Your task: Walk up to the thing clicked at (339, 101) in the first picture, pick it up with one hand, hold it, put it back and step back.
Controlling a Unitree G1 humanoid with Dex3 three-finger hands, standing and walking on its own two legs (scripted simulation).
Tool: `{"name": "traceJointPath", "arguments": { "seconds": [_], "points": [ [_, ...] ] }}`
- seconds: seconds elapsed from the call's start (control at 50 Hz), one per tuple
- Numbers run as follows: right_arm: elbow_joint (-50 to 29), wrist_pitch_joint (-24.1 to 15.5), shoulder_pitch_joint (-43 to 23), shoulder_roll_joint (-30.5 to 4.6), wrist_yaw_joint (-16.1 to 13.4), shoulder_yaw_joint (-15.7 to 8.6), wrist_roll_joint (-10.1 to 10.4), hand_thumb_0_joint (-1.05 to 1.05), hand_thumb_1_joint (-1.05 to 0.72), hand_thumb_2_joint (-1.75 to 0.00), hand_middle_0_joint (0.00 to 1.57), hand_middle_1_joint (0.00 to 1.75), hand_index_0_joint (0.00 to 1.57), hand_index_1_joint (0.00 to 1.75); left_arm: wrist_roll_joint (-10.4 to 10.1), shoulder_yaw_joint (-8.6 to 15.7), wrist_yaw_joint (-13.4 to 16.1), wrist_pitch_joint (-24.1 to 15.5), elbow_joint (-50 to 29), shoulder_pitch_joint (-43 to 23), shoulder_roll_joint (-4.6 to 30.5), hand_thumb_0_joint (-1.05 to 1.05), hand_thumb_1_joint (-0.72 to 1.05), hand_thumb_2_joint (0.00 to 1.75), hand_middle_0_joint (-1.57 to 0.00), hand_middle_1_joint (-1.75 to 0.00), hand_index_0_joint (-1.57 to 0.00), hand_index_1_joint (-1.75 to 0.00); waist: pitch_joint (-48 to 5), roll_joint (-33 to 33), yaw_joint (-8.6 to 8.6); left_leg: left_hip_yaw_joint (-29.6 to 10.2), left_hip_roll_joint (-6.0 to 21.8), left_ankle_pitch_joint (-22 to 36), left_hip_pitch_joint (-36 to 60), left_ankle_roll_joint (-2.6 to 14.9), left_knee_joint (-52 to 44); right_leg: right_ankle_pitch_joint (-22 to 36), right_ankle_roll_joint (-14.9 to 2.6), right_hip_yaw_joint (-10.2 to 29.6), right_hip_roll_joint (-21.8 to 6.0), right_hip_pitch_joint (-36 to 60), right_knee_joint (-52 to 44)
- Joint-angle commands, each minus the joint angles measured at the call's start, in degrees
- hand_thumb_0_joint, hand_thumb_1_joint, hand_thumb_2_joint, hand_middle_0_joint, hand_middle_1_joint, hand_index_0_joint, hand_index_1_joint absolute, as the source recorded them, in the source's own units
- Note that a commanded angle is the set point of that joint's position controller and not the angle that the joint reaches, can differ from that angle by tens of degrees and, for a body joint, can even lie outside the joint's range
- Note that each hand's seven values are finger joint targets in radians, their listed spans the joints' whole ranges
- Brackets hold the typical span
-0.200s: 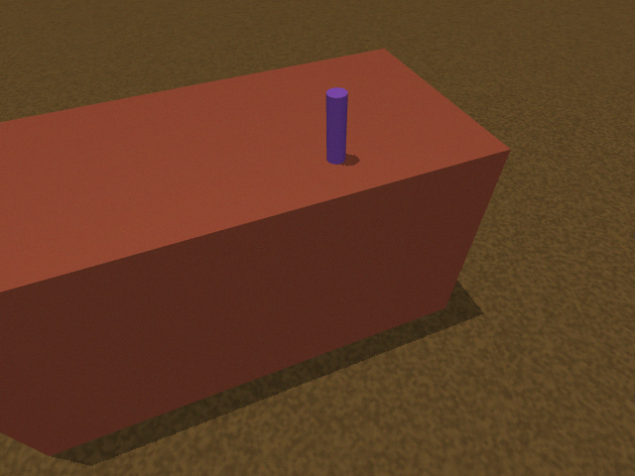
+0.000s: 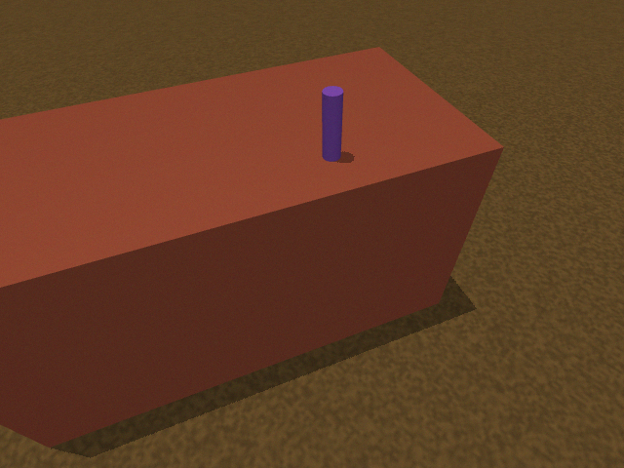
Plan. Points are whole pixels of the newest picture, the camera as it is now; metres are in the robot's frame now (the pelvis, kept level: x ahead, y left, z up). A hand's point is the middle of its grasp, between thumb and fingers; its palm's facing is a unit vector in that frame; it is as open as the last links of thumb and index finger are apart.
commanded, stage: stand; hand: right
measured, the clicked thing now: (332, 125) +0.81 -0.03 +0.00
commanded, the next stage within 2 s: walk up in 0.92 s
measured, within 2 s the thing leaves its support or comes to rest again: neither
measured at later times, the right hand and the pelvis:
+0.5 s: hand out of the picture +0.08 -0.25 -0.16, palm faces -0.03 +0.94 -0.33, open 7.3 cm; pelvis +0.01 +0.00 +0.00, yaw +0 degrees
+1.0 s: hand out of the picture +0.08 -0.25 -0.16, palm faces -0.07 +0.94 -0.33, open 7.3 cm; pelvis +0.01 +0.00 +0.00, yaw +2 degrees
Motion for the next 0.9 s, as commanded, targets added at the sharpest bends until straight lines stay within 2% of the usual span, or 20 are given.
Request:
{"name": "traceJointPath", "arguments": {
  "seconds": [0.0,0.18,0.32,0.4,0.5,0.62,0.7,0.76,0.88],
  "points": [
    [-3.59,-1.11,-1.98,-11.97,-0.96,-2.04,0.26,0.0,-0.9,-0.9,0.2,0.3,0.2,0.3,-0.15,2.58,0.61,-1.1,-3.38,-2.26,12.27,0.0,0.9,0.9,-0.2,-0.3,-0.2,-0.3,-4.94,-0.41,-0.22,-5.17,6.29,6.72,0.89,2.45,-2.72,7.77,-1.31,6.22,-7.38,0.73,-3.79],
    [-3.6,-1.12,-2.24,-11.83,-1.02,-2.09,0.18,0.0,-0.9,-0.9,0.2,0.3,0.2,0.3,-0.22,2.69,0.62,-0.93,-3.21,-2.41,12.38,0.0,0.9,0.9,-0.2,-0.3,-0.2,-0.3,-4.39,-0.53,-0.15,-5.34,6.35,6.65,0.8,2.21,-3.43,6.66,-1.4,6.05,-7.21,0.87,-3.84],
    [-3.72,-1.0,-2.4,-11.97,-1.11,-2.13,0.17,0.0,-0.9,-0.9,0.2,0.3,0.2,0.3,-0.13,2.85,0.69,-0.85,-3.31,-2.54,12.5,0.0,0.9,0.9,-0.2,-0.3,-0.2,-0.3,-5.02,-0.33,-0.12,-5.16,6.43,7.11,1.42,2.28,-3.27,7.51,-1.44,5.93,-7.41,1.52,-3.86],
    [-3.9,-1.06,-2.78,-12.17,-1.09,-2.19,0.3,0.0,-0.9,-0.9,0.2,0.3,0.2,0.3,-0.04,2.75,0.67,-1.01,-3.21,-1.95,12.3,0.0,0.9,0.9,-0.2,-0.3,-0.2,-0.3,-5.9,-0.03,-0.01,-5.12,6.66,9.44,2.3,2.49,-2.58,9.81,-1.23,5.7,-7.54,2.24,-3.79],
    [-3.72,-0.98,-2.28,-11.95,-1.12,-2.0,0.18,0.0,-0.9,-0.9,0.2,0.3,0.2,0.3,-0.16,2.89,0.64,-0.88,-3.18,-2.16,12.54,0.0,0.9,0.9,-0.2,-0.3,-0.2,-0.3,-4.54,-0.07,-0.11,-5.19,6.45,7.19,1.56,2.27,-3.44,7.53,-1.34,5.84,-7.42,1.59,-4.08],
    [-3.84,-0.95,-2.17,-12.29,-1.1,-2.11,0.22,0.0,-0.9,-0.9,0.2,0.3,0.2,0.3,-0.09,2.93,0.71,-0.97,-3.15,-2.35,12.5,0.0,0.9,0.9,-0.2,-0.3,-0.2,-0.3,-5.15,-0.39,-0.14,-5.24,6.63,8.2,1.94,2.34,-3.3,8.3,-1.18,5.86,-7.57,1.92,-4.23],
    [-3.89,-0.92,-2.05,-12.2,-1.17,-2.11,0.13,0.0,-0.9,-0.9,0.2,0.3,0.2,0.3,-0.04,3.01,0.71,-0.89,-3.16,-2.3,12.59,0.0,0.9,0.9,-0.2,-0.3,-0.2,-0.3,-4.96,-0.09,-0.19,-5.19,6.57,6.8,1.43,2.5,-3.44,7.36,-1.3,6.05,-7.79,2.32,-4.27],
    [-3.92,-1.08,-2.23,-12.08,-1.13,-2.0,0.16,0.0,-0.9,-0.9,0.2,0.3,0.2,0.3,-0.12,2.98,0.62,-0.85,-3.24,-2.1,12.57,0.0,0.9,0.9,-0.2,-0.3,-0.2,-0.3,-5.28,0.31,-0.04,-5.39,6.58,8.42,1.4,2.35,-3.68,8.49,-1.2,5.81,-7.64,2.56,-3.94],
    [-3.7,-0.96,-2.15,-12.2,-1.11,-1.99,0.13,0.0,-0.9,-0.9,0.2,0.3,0.2,0.3,-0.08,2.84,0.66,-0.85,-3.17,-2.26,12.58,0.0,0.9,0.9,-0.2,-0.3,-0.2,-0.3,-3.99,0.11,-0.08,-5.52,6.5,6.49,0.89,2.31,-4.01,6.14,-1.04,5.68,-7.48,1.75,-4.71]
  ]
}}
